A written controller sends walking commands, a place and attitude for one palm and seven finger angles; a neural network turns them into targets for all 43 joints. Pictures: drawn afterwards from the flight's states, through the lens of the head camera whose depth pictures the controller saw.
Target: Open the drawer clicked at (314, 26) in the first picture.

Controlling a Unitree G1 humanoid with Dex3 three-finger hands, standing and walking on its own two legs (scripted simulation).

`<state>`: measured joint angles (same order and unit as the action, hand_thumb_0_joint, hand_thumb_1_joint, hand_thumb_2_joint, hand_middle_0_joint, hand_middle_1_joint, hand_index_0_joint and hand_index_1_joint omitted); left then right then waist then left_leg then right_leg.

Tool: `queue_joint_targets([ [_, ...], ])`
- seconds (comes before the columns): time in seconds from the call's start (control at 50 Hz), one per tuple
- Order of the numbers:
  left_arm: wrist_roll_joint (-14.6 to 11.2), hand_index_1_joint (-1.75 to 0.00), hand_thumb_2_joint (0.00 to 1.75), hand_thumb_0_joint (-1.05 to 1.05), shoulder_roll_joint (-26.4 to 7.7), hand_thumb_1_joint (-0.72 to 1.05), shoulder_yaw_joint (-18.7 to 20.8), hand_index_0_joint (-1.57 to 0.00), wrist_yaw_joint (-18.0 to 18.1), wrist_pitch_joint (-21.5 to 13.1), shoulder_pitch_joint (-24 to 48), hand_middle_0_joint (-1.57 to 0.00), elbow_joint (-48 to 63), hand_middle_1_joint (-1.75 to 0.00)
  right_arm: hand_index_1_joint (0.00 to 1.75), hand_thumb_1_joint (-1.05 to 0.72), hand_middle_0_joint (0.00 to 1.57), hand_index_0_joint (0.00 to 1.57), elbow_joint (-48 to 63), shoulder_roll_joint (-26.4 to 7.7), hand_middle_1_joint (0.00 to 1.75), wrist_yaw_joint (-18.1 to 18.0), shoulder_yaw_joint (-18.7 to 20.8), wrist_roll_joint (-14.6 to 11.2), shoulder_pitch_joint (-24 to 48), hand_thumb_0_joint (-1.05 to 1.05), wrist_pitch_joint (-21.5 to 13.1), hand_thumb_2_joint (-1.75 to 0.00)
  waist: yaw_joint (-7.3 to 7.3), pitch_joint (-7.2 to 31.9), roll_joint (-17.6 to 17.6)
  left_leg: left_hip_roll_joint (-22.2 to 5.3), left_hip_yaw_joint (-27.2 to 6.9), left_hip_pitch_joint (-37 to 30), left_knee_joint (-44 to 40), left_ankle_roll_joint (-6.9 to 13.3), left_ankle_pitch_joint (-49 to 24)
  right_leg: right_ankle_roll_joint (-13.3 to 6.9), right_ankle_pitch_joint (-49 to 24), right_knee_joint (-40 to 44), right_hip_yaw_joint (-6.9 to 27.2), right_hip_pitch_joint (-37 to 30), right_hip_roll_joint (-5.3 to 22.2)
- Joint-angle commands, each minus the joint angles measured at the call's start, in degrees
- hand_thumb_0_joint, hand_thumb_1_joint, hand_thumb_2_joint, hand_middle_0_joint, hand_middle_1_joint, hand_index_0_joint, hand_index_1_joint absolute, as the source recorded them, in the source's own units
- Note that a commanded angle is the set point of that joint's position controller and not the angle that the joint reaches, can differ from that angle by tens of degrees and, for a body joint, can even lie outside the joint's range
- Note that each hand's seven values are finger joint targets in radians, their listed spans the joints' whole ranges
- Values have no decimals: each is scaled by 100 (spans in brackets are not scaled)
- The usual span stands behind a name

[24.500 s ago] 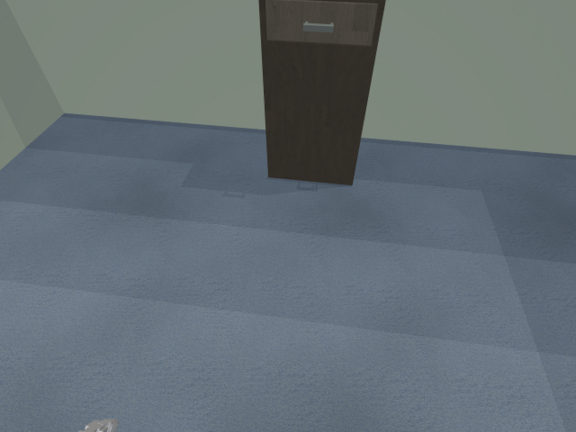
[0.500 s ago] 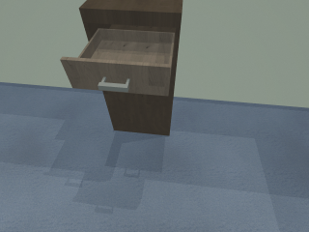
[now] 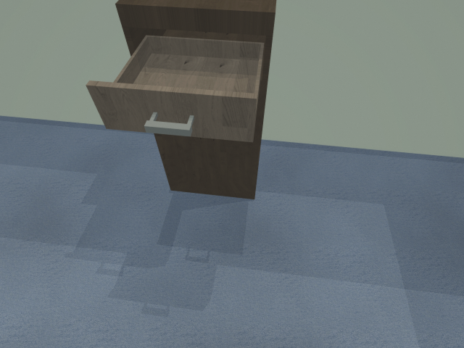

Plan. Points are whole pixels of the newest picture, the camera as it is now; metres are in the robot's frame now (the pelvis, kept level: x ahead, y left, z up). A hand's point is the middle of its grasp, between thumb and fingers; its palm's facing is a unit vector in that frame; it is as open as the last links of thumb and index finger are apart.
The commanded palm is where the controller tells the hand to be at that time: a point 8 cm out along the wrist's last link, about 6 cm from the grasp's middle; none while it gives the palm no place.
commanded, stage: look to check the result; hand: left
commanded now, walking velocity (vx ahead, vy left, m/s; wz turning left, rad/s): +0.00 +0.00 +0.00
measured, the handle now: (170, 123) +0.60 +0.19 +0.01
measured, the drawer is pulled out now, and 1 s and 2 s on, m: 0.30 0.30 0.30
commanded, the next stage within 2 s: stand and wait in 0.02 s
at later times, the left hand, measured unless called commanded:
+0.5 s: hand out of the picture +0.11 +0.25 -0.15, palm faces -0.04 -0.94 -0.35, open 7.3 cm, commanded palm none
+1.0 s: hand out of the picture +0.11 +0.24 -0.16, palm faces -0.04 -0.94 -0.33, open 7.4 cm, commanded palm none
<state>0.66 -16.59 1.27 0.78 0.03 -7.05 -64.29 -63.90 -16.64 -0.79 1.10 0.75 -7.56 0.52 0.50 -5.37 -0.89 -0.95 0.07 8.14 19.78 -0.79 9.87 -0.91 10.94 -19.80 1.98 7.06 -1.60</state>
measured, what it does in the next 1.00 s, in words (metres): stands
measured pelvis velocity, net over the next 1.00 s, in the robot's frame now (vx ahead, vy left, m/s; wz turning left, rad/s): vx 0.02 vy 0.00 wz -0.01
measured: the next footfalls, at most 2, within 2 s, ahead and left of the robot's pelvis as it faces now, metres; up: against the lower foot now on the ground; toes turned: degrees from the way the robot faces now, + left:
none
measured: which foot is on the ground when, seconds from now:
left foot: down 0.00-1.00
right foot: down 0.00-1.00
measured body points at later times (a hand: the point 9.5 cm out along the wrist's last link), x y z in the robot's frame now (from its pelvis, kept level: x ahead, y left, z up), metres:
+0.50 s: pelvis +0.01 +0.00 +0.00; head +0.04 -0.01 +0.45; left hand +0.11 +0.30 -0.13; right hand +0.09 -0.30 -0.14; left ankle +0.01 +0.13 -0.75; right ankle +0.00 -0.11 -0.75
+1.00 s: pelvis +0.02 +0.00 +0.00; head +0.05 +0.00 +0.45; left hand +0.11 +0.29 -0.14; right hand +0.10 -0.29 -0.14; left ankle +0.01 +0.13 -0.75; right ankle +0.00 -0.11 -0.75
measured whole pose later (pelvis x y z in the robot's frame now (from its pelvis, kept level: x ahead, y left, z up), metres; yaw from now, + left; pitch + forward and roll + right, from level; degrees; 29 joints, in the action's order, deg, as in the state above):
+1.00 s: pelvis +0.02 +0.00 +0.00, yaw +0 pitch -1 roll +0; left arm 0.6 -18.7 0.7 0.5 -0.2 -4.8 -63.0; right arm -63.1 -18.2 -0.7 0.6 0.7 -5.2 0.3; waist 0.7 -5.1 0.3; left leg -1.0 0.4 6.2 18.2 -0.7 10.8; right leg -0.8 11.5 -17.7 2.4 5.0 -1.6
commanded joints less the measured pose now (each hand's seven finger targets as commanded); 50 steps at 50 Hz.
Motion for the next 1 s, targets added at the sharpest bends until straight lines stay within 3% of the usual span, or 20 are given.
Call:
queue_joint_targets([
  [0.0,6,-30,90,0,-1184,90,215,-20,42,-161,189,-20,321,-30,30,-90,20,20,293,-1067,30,-55,207,8,119,0,-128,-90,40,549,23,-556,-433,-348,-248,177,-584,-172,-749,391,547,95,729],
  [0.08,10,-30,90,0,-1277,90,231,-20,30,-179,246,-20,355,-30,30,-90,20,20,335,-1168,30,-47,208,-5,214,0,-133,-90,27,589,153,-566,-428,-389,-258,172,-618,-167,-815,419,567,81,720],
  [0.12,8,-30,90,0,-1296,90,217,-20,27,-174,320,-20,357,-30,30,-90,20,20,333,-1208,30,-40,203,13,238,0,-136,-90,39,583,29,-576,-429,-365,-282,163,-636,-166,-852,411,577,42,733],
  [0.28,10,-30,90,0,-1396,90,216,-20,19,-194,382,-20,416,-30,30,-90,20,20,388,-1313,30,-35,198,2,352,0,-149,-90,21,619,165,-594,-415,-463,-299,171,-776,-159,-1023,429,574,-1,732],
  [0.36,9,-30,90,0,-1419,90,203,-20,8,-183,428,-20,424,-30,30,-90,20,20,378,-1350,30,-24,184,13,372,0,-154,-90,23,655,72,-584,-420,-435,-339,162,-751,-154,-981,420,567,-64,747],
  [0.64,-5,-30,90,0,-1418,90,192,-20,28,-185,373,-20,452,-30,30,-90,20,20,380,-1327,30,-57,187,-4,333,0,-153,-90,34,806,100,-597,-389,-596,-227,163,-1170,-152,-1522,335,522,-205,759],
  [0.98,3,-30,90,0,-1380,90,203,-20,30,-186,319,-20,449,-30,30,-90,20,20,390,-1311,30,-78,200,-13,360,0,-160,-90,21,779,119,-613,-382,-672,-232,171,-1217,-138,-1484,380,494,-177,743],
])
